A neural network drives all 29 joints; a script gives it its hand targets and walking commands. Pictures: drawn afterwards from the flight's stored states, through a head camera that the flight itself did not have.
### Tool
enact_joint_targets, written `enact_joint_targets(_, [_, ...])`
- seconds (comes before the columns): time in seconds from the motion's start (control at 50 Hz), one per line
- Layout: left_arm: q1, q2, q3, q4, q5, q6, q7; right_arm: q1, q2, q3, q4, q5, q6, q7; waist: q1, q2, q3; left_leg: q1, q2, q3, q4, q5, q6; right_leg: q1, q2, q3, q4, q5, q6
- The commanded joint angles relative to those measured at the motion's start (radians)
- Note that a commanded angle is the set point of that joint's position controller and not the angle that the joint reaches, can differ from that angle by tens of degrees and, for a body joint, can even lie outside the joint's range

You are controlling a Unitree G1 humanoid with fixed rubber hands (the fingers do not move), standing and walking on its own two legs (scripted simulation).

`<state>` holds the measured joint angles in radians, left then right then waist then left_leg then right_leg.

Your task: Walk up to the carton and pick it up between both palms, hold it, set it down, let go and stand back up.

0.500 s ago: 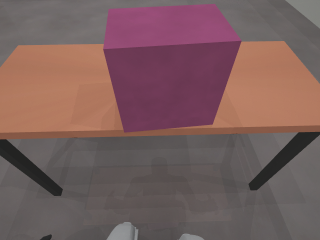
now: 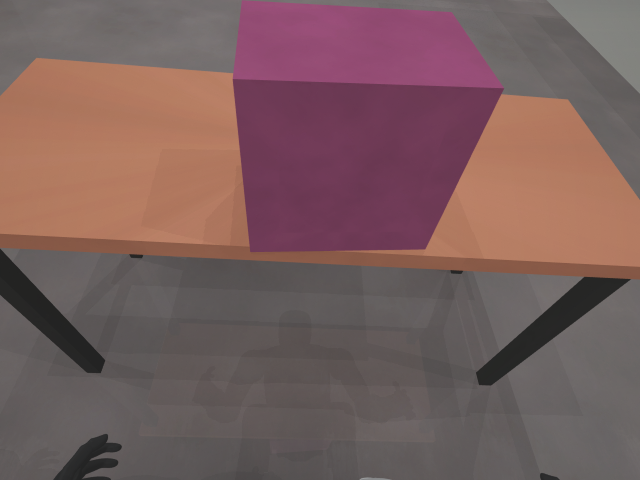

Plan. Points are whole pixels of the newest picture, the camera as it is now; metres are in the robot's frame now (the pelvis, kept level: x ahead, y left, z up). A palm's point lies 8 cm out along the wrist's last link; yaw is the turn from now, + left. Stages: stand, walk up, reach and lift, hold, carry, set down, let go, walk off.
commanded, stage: walk up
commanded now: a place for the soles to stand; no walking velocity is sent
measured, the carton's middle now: (344, 139) +0.56 -0.04 +0.11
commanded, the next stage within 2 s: none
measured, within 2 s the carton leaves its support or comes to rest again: neither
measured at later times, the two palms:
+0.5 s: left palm out of the picture +0.11 +0.30 -0.08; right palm out of the picture +0.08 -0.31 -0.07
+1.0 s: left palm out of the picture +0.13 +0.27 -0.08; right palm out of the picture +0.06 -0.36 -0.07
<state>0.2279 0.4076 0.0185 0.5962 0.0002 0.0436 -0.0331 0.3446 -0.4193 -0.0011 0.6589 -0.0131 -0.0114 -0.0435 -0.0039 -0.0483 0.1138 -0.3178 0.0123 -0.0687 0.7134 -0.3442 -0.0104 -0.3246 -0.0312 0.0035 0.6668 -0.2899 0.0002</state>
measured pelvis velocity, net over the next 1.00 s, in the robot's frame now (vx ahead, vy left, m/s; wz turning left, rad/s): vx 0.01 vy -0.04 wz -0.02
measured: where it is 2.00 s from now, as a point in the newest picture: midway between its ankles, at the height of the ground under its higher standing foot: outside the picture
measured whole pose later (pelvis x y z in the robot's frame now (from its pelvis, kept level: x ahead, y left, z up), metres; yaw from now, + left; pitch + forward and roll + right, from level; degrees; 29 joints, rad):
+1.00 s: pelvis +0.01 -0.04 +0.00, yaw -1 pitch -6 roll +1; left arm 0.26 0.45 0.02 0.68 0.00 0.04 -0.05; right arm 0.40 -0.42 0.00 0.66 -0.03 -0.04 -0.01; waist 0.00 -0.04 0.09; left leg -0.17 0.06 -0.07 0.64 -0.37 0.02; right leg -0.37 -0.04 0.00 0.84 -0.49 0.02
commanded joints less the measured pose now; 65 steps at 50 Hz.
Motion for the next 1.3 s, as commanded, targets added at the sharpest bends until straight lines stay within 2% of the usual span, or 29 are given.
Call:
enact_joint_targets(0.0, [-0.053, 0.217, 0.074, -0.016, 0.003, -0.036, 0.028, -0.054, -0.175, -0.050, -0.024, 0.018, -0.016, 0.008, 0.007, -0.035, -0.184, 0.080, 0.024, -0.029, -0.121, 0.029, 0.024, 0.128, -0.193, 0.143, -0.186, 0.109, -0.119])
enact_joint_targets(0.04, [-0.066, 0.195, 0.073, -0.019, -0.009, -0.033, 0.021, -0.081, -0.210, -0.063, -0.037, 0.011, -0.026, 0.016, 0.004, 0.025, -0.116, 0.053, 0.076, -0.104, -0.190, 0.091, 0.054, 0.056, -0.111, 0.075, -0.172, -0.044, -0.060])
enact_joint_targets(0.06, [-0.058, 0.192, 0.076, -0.013, -0.007, -0.033, 0.018, -0.094, -0.213, -0.065, -0.043, 0.011, -0.031, 0.018, 0.016, 0.009, -0.092, 0.024, 0.098, -0.137, -0.196, 0.099, 0.069, 0.054, -0.091, 0.050, -0.167, -0.060, -0.048])
enact_joint_targets(0.12, [-0.061, 0.219, 0.078, -0.004, -0.008, -0.043, 0.020, -0.083, -0.209, -0.063, -0.029, 0.022, -0.038, 0.023, 0.017, -0.005, -0.128, -0.005, 0.084, -0.111, -0.190, 0.095, 0.056, 0.124, -0.115, 0.090, -0.202, -0.036, -0.053])
enact_joint_targets(0.24, [-0.089, 0.208, 0.076, 0.002, -0.010, -0.045, 0.013, -0.090, -0.196, -0.068, -0.018, 0.015, -0.033, 0.033, 0.008, -0.020, -0.091, 0.026, 0.058, -0.089, -0.228, -0.025, 0.054, 0.038, -0.117, 0.103, -0.253, -0.231, -0.054])
enact_joint_targets(0.36, [-0.079, 0.219, 0.082, 0.017, -0.015, -0.051, 0.012, -0.114, -0.213, -0.069, -0.015, 0.020, -0.043, 0.038, 0.016, 0.026, -0.086, -0.035, 0.072, -0.122, -0.273, -0.073, 0.060, 0.096, -0.105, 0.100, -0.223, -0.165, -0.049])
enact_joint_targets(0.46, [-0.079, 0.212, 0.077, 0.027, -0.011, -0.056, 0.014, -0.115, -0.204, -0.070, -0.016, 0.020, -0.043, 0.038, 0.017, 0.013, -0.105, -0.004, 0.062, -0.108, -0.240, 0.019, 0.052, 0.093, -0.108, 0.100, -0.231, -0.132, -0.050])
enact_joint_targets(0.54, [-0.078, 0.202, 0.068, 0.040, -0.017, -0.057, 0.018, -0.119, -0.210, -0.066, -0.014, 0.026, -0.046, 0.033, 0.012, 0.058, -0.170, 0.050, 0.092, -0.124, -0.225, 0.189, 0.061, 0.135, -0.092, 0.064, -0.160, 0.079, -0.041])
enact_joint_targets(0.56, [-0.072, 0.191, 0.065, 0.047, -0.016, -0.057, 0.019, -0.125, -0.208, -0.068, -0.014, 0.023, -0.044, 0.033, 0.023, 0.024, -0.168, 0.034, 0.093, -0.126, -0.225, 0.160, 0.063, 0.150, -0.098, 0.077, -0.168, 0.065, -0.043])
enact_joint_targets(0.72, [-0.095, 0.202, 0.069, 0.052, -0.012, -0.053, 0.020, -0.133, -0.205, -0.064, -0.013, 0.024, -0.039, 0.032, 0.020, 0.044, -0.143, 0.007, 0.093, -0.127, -0.243, 0.125, 0.053, 0.132, -0.102, 0.078, -0.178, 0.033, -0.047])
enact_joint_targets(0.74, [-0.021, 0.236, 0.100, 0.009, 0.020, -0.045, 0.000, -0.011, -0.250, -0.108, -0.030, 0.004, -0.042, 0.036, -0.004, 0.015, -0.175, 0.071, 0.095, -0.197, -0.239, -0.321, 0.119, 0.046, -0.071, 0.086, -0.102, -0.326, -0.071])
enact_joint_targets(0.76, [-0.068, 0.223, 0.104, -0.019, 0.019, -0.042, -0.016, 0.042, -0.261, -0.114, -0.026, -0.017, -0.041, 0.033, -0.038, 0.068, -0.091, 0.089, 0.135, -0.315, -0.331, -0.548, 0.163, -0.127, -0.038, 0.086, -0.024, -0.415, -0.066])
enact_joint_targets(0.78, [-0.090, 0.196, 0.103, -0.042, 0.018, -0.038, -0.025, 0.078, -0.296, -0.133, -0.024, -0.028, -0.040, 0.029, -0.070, 0.163, -0.023, 0.162, 0.212, -0.454, -0.435, -0.669, 0.214, -0.289, 0.014, 0.012, 0.086, -0.355, -0.036])
enact_joint_targets(0.8, [-0.102, 0.199, 0.107, -0.060, 0.019, -0.036, -0.027, 0.100, -0.322, -0.144, -0.026, -0.036, -0.044, 0.022, -0.091, 0.221, 0.004, 0.215, 0.292, -0.594, -0.502, -0.655, 0.271, -0.392, 0.014, 0.018, 0.232, -0.289, -0.021])
enact_joint_targets(0.82, [-0.107, 0.203, 0.112, -0.068, 0.025, -0.038, -0.024, 0.098, -0.327, -0.148, -0.035, -0.045, -0.049, 0.012, -0.086, 0.178, 0.042, 0.241, 0.328, -0.622, -0.488, -0.544, 0.301, -0.446, -0.027, 0.066, 0.265, -0.270, -0.017])
enact_joint_targets(0.84, [-0.118, 0.197, 0.111, -0.074, 0.034, -0.044, -0.023, 0.102, -0.319, -0.154, -0.033, -0.048, -0.056, 0.004, -0.081, 0.114, 0.057, 0.296, 0.340, -0.593, -0.450, -0.386, 0.314, -0.479, -0.044, 0.078, 0.271, -0.270, -0.014])
enact_joint_targets(0.88, [-0.129, 0.192, 0.112, -0.083, 0.041, -0.055, -0.022, 0.139, -0.306, -0.154, -0.023, -0.039, -0.060, 0.001, -0.097, 0.114, 0.000, 0.359, 0.307, -0.500, -0.387, -0.168, 0.298, -0.461, -0.050, 0.056, 0.218, -0.291, -0.018])
enact_joint_targets(0.94, [-0.051, 0.208, 0.120, -0.069, 0.025, -0.050, -0.031, 0.049, -0.298, -0.144, -0.066, -0.035, -0.047, 0.008, -0.061, 0.208, 0.003, 0.101, 0.213, -0.311, -0.402, -0.259, 0.225, -0.161, -0.030, 0.000, 0.107, -0.199, -0.016])
enact_joint_targets(0.96, [0.042, 0.193, 0.118, -0.049, 0.017, -0.045, -0.036, -0.044, -0.310, -0.147, -0.092, -0.032, -0.042, 0.011, 0.004, 0.278, 0.016, -0.084, 0.200, -0.229, -0.391, -0.376, 0.192, 0.011, -0.033, -0.021, 0.071, -0.084, -0.024])
enact_joint_targets(0.98, [0.187, 0.190, 0.125, 0.003, 0.012, -0.042, -0.035, -0.174, -0.304, -0.143, -0.113, -0.031, -0.036, 0.016, 0.122, 0.280, 0.030, -0.271, 0.161, -0.133, -0.315, -0.424, 0.148, 0.250, -0.026, -0.035, 0.001, 0.009, -0.045])
enact_joint_targets(1.0, [0.335, 0.219, 0.137, 0.069, 0.007, -0.051, -0.023, -0.196, -0.233, -0.116, -0.129, -0.032, -0.031, 0.024, 0.189, 0.149, 0.009, -0.353, 0.083, -0.049, -0.067, -0.374, 0.107, 0.419, 0.000, -0.032, -0.076, 0.027, -0.034])
enact_joint_targets(1.02, [0.429, 0.296, 0.158, 0.104, 0.024, -0.063, -0.002, -0.140, -0.120, -0.085, -0.128, -0.021, -0.034, 0.026, 0.233, -0.147, -0.064, -0.432, -0.011, 0.048, 0.309, -0.307, 0.065, 0.509, -0.113, 0.135, -0.182, -0.141, -0.031])
enact_joint_targets(1.04, [0.402, 0.369, 0.162, 0.071, 0.048, -0.076, 0.021, -0.070, -0.062, -0.058, -0.152, 0.005, -0.038, 0.023, 0.191, -0.258, -0.080, -0.511, -0.127, -0.026, 0.486, -0.320, 0.014, 0.459, -0.310, 0.565, -0.412, -0.311, -0.075])
enact_joint_targets(1.06, [0.301, 0.372, 0.162, 0.023, 0.045, -0.072, 0.033, -0.044, -0.155, -0.076, -0.141, 0.006, -0.022, 0.008, 0.155, -0.112, -0.011, -0.531, -0.093, -0.121, 0.538, -0.276, 0.018, 0.352, -0.367, 0.716, -0.501, -0.515, -0.103])
enact_joint_targets(1.08, [0.267, 0.345, 0.155, 0.014, 0.047, -0.069, 0.033, -0.046, -0.227, -0.102, -0.136, 0.009, -0.012, 0.012, 0.136, -0.063, 0.034, -0.477, -0.052, -0.095, 0.579, -0.195, 0.040, 0.235, -0.344, 0.705, -0.538, -0.691, -0.118])
enact_joint_targets(1.1, [0.222, 0.319, 0.146, 0.005, 0.041, -0.072, 0.038, -0.005, -0.227, -0.100, -0.126, 0.006, -0.009, 0.022, 0.087, -0.020, 0.062, -0.459, -0.023, -0.094, 0.584, -0.115, 0.047, 0.200, -0.307, 0.614, -0.515, -0.657, -0.087])
enact_joint_targets(1.12, [0.210, 0.287, 0.134, 0.000, 0.037, -0.082, 0.045, 0.064, -0.206, -0.100, -0.090, 0.005, -0.008, 0.034, 0.051, 0.021, 0.033, -0.422, -0.009, -0.116, 0.567, -0.037, 0.041, 0.216, -0.273, 0.523, -0.484, -0.493, -0.032])
enact_joint_targets(1.16, [0.207, 0.245, 0.114, -0.008, 0.024, -0.093, 0.050, 0.128, -0.175, -0.101, -0.035, -0.006, -0.011, 0.047, 0.006, 0.015, -0.040, -0.343, -0.004, -0.092, 0.493, 0.030, 0.016, 0.229, -0.217, 0.320, -0.418, -0.072, 0.009])
enact_joint_targets(1.28, [0.260, 0.184, 0.092, -0.039, 0.022, -0.089, 0.066, 0.051, -0.122, -0.073, -0.015, 0.000, 0.031, 0.029, 0.012, -0.049, -0.054, -0.269, -0.029, 0.007, 0.293, 0.138, -0.022, 0.214, -0.131, 0.027, -0.301, 0.583, 0.026])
